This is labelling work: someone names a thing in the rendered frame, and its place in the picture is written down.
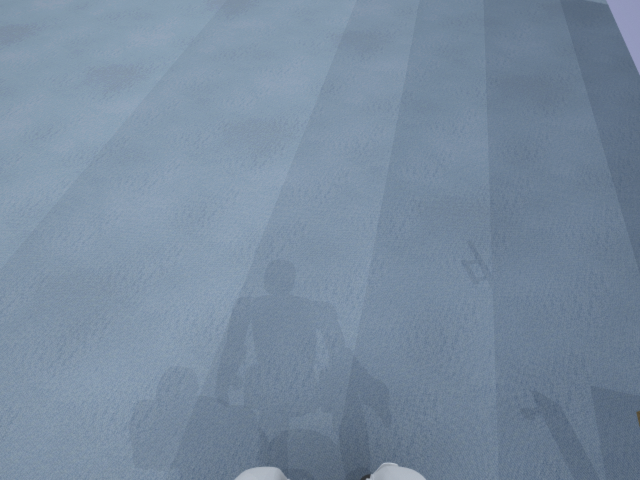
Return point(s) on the robot right shin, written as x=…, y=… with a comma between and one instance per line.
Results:
x=385, y=464

